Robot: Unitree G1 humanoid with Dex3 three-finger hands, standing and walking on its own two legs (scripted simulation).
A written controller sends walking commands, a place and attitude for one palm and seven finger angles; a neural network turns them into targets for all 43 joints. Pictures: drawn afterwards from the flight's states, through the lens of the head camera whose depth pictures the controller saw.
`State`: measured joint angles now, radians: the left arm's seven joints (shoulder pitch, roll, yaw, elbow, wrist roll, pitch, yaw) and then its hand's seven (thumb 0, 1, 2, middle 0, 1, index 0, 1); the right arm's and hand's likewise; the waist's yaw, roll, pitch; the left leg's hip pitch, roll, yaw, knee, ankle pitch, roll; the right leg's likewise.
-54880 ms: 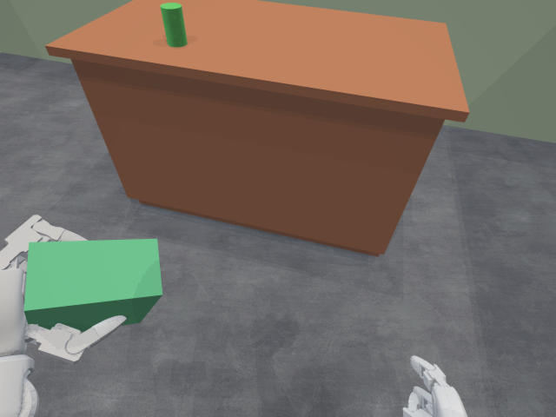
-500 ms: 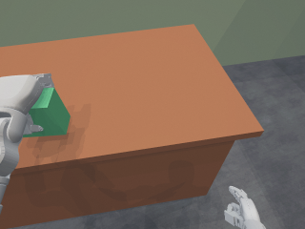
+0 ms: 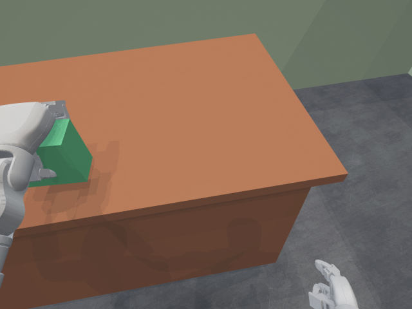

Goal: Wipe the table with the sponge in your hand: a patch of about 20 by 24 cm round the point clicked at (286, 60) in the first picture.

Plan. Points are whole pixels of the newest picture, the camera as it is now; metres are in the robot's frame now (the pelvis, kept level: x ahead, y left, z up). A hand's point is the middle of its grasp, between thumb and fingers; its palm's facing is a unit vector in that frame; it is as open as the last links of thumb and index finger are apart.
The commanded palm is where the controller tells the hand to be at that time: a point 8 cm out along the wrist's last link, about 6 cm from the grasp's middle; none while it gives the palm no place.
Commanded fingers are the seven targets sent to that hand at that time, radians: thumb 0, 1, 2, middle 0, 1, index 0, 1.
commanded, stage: lower the sponge onto the table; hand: left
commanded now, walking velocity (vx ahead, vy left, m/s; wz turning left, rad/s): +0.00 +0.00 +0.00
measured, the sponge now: (47, 160) +0.30 +0.36 +0.13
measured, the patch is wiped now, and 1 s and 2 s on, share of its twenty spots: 0.00 0.00 0.00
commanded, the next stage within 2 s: wipe forward along the first lane in 1.04 s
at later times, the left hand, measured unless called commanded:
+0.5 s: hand (36, 157) +0.29 +0.37 +0.15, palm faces +0.04 +0.04 -1.00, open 10.4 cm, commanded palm +0.26 +0.37 +0.21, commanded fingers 0.00 0.10 1.30 -1.20 -1.60 -1.20 -1.60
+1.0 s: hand (42, 173) +0.28 +0.37 +0.12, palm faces -0.05 +0.01 -1.00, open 10.4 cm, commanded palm +0.25 +0.37 +0.18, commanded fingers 0.00 0.10 1.30 -1.20 -1.60 -1.20 -1.60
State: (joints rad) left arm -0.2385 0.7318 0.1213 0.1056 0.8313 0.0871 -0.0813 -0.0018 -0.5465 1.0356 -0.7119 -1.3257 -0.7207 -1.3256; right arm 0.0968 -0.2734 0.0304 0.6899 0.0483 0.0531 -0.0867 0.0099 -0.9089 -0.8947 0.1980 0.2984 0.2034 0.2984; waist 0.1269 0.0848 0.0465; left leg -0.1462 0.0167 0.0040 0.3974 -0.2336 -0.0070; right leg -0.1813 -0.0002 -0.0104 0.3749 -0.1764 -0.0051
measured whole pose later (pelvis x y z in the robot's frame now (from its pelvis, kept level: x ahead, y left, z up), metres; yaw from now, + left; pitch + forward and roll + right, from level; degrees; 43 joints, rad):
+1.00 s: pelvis +0.01 +0.01 +0.00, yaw +0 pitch +0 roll -1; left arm -0.09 0.69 0.13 0.10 0.86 0.10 -0.11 0.00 -0.55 1.04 -0.71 -1.33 -0.72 -1.33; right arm 0.09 -0.27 0.03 0.67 0.04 0.06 -0.08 0.01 -0.91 -0.89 0.20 0.30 0.20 0.30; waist 0.11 0.08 0.04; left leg -0.17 0.00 0.01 0.41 -0.24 0.01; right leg -0.20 -0.02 -0.01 0.37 -0.18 0.01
